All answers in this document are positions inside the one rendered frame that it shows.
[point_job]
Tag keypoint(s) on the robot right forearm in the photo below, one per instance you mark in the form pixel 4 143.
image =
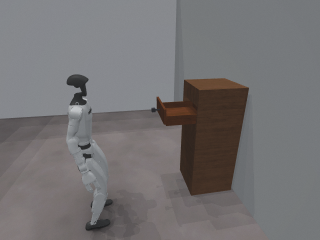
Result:
pixel 75 151

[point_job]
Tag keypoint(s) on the handle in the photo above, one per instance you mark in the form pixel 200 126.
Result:
pixel 153 109

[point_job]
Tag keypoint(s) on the drawer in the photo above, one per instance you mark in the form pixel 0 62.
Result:
pixel 177 113

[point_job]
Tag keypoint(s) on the humanoid robot torso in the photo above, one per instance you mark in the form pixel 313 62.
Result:
pixel 85 129

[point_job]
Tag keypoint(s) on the robot right upper arm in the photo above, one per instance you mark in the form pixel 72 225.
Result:
pixel 75 116

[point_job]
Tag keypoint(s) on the cabinet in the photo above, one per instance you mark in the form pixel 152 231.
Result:
pixel 209 148

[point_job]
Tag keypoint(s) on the right robot hand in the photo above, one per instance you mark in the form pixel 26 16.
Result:
pixel 89 178

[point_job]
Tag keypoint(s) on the robot right shin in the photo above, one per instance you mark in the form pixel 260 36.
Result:
pixel 98 204

